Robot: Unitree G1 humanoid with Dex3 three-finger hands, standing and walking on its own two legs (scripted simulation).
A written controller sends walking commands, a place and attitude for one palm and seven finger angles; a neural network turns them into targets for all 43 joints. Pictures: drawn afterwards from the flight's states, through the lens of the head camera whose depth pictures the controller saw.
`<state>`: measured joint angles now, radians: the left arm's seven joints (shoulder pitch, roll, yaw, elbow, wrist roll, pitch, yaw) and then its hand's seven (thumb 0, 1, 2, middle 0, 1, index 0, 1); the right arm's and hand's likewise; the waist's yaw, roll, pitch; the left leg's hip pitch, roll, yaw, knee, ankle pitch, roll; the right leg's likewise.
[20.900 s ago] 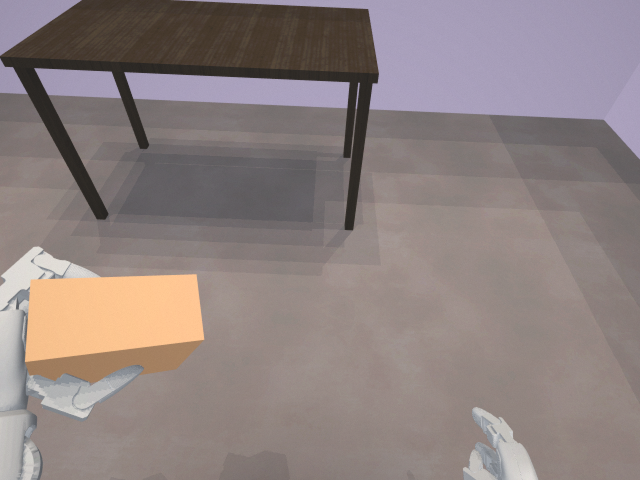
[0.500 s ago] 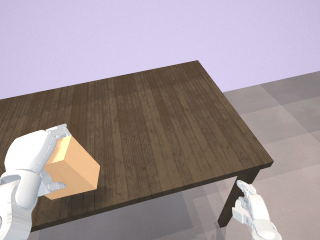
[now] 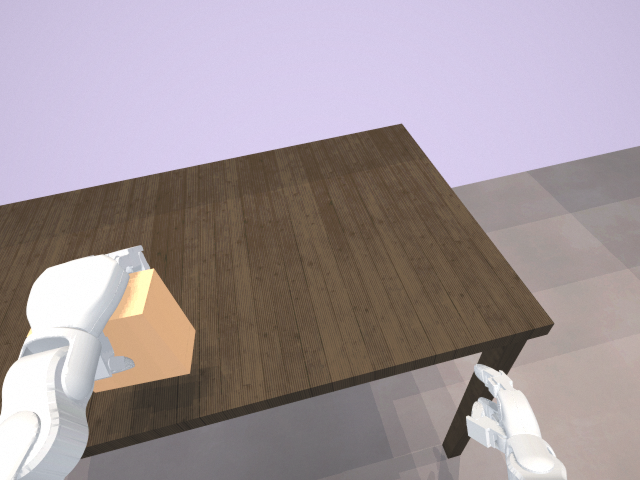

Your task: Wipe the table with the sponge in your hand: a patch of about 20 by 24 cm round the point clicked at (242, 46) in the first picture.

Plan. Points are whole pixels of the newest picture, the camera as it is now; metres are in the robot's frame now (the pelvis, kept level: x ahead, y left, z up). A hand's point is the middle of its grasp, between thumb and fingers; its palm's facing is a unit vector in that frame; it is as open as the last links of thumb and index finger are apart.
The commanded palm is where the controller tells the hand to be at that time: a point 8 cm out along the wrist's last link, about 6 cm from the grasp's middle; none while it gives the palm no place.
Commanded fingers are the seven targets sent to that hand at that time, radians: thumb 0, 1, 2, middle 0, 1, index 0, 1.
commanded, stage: turn the palm down, sponge in hand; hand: left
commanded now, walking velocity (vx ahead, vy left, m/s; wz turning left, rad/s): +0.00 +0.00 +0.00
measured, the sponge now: (132, 343) +0.22 +0.29 +0.07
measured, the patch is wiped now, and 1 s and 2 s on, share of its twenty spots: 0.00 0.00 0.00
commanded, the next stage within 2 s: move the sponge above the wiping area in 0.20 s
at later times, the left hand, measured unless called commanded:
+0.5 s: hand (123, 320) +0.23 +0.27 +0.12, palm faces +0.04 -0.08 -1.00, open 10.6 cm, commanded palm +0.20 +0.27 +0.19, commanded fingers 0.00 0.10 1.30 -1.20 -1.60 -1.20 -1.60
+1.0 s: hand (149, 318) +0.24 +0.26 +0.10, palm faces +0.01 -0.10 -1.00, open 10.6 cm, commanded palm +0.21 +0.25 +0.17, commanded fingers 0.00 0.10 1.30 -1.20 -1.60 -1.20 -1.60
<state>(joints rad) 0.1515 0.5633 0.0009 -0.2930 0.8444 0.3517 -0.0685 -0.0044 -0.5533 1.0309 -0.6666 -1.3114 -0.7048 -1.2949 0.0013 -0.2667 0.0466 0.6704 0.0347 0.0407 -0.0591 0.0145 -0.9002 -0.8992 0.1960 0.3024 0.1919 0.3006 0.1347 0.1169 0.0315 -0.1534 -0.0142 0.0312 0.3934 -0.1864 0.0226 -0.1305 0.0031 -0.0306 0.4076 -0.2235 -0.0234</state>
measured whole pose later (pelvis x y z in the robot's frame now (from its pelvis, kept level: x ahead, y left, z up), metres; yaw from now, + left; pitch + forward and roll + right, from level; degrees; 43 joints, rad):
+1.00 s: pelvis +0.01 -0.01 +0.00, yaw +0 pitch -3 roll +0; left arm 0.12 0.48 -0.08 -0.20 0.89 0.36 -0.03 0.00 -0.55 1.03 -0.67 -1.31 -0.70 -1.29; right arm 0.00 -0.26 0.04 0.69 0.03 0.02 -0.06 0.01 -0.90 -0.90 0.20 0.30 0.20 0.30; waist 0.13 0.12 0.02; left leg -0.15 -0.01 0.03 0.39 -0.19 0.01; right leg -0.13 0.01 -0.03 0.41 -0.23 -0.03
